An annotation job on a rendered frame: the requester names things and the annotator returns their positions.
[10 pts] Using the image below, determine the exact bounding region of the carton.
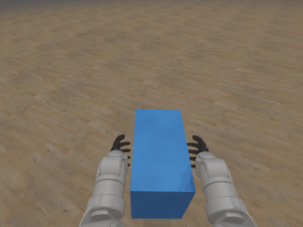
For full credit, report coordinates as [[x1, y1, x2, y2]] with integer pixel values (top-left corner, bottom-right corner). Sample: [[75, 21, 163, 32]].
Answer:
[[130, 109, 196, 219]]

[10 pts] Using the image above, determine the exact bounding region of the left robot forearm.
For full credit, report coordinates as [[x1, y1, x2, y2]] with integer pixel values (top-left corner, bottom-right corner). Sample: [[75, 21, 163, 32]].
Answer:
[[79, 149, 129, 227]]

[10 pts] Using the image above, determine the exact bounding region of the left robot hand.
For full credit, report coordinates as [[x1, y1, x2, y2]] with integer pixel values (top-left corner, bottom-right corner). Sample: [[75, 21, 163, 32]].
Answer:
[[110, 134, 131, 166]]

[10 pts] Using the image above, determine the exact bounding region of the right robot forearm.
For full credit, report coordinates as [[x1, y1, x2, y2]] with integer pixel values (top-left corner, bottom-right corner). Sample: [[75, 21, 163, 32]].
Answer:
[[195, 151, 258, 227]]

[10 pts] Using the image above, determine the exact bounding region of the right robot hand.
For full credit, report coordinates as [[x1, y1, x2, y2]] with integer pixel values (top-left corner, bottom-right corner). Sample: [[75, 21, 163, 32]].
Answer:
[[187, 135, 209, 168]]

